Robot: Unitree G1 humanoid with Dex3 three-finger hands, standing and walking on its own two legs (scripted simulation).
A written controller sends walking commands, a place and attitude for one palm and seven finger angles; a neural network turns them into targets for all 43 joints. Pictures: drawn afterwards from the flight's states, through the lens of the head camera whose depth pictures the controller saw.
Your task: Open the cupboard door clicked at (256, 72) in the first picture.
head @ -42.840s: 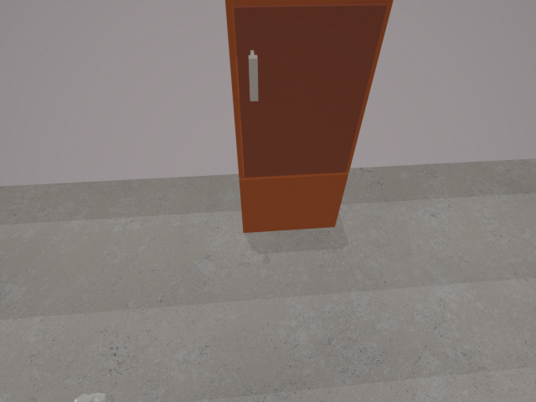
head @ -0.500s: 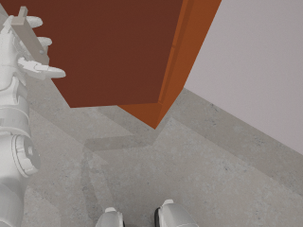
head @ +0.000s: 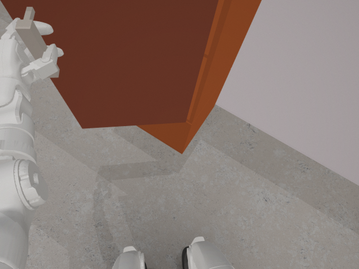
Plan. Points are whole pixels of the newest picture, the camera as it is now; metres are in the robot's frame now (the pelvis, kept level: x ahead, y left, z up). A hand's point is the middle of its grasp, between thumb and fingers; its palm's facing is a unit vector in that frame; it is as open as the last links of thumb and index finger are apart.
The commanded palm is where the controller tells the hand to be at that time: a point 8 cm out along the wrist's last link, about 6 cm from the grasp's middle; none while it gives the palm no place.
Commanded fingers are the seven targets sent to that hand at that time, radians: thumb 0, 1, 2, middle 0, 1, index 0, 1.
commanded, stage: close the thumb around the handle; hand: left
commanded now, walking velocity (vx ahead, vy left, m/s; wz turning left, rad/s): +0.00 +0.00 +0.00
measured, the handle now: (42, 44) +0.58 +0.23 +0.09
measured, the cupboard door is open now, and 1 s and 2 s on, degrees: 39 68 83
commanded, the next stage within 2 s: pull the door open along its arc in 0.10 s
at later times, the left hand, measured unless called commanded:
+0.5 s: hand (50, 70) +0.51 +0.21 +0.10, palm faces +0.03 -1.00 -0.02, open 5.9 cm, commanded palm +0.45 +0.25 +0.09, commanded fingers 0.00 0.90 0.90 -0.40 -1.35 -0.40 -1.35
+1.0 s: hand (87, 134) +0.36 +0.13 +0.10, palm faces +0.36 -0.93 +0.03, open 6.3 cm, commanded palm +0.30 +0.19 +0.09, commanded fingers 0.00 0.90 0.90 -0.40 -1.35 -0.40 -1.35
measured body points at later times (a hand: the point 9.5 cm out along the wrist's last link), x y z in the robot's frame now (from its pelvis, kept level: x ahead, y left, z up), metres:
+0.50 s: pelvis +0.01 +0.00 +0.01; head +0.12 +0.01 +0.44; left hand +0.50 +0.26 +0.10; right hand -0.02 -0.26 -0.10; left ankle -0.02 +0.10 -0.68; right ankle +0.00 -0.13 -0.68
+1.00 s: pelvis +0.01 -0.02 +0.02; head +0.05 -0.03 +0.47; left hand +0.34 +0.18 +0.10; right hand +0.18 -0.24 -0.08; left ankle -0.02 +0.10 -0.68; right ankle +0.00 -0.13 -0.68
